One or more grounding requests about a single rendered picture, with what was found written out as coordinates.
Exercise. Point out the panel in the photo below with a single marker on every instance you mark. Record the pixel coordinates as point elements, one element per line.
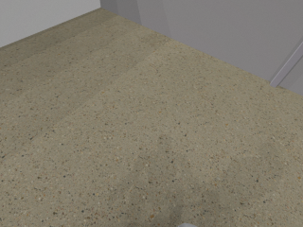
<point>287,66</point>

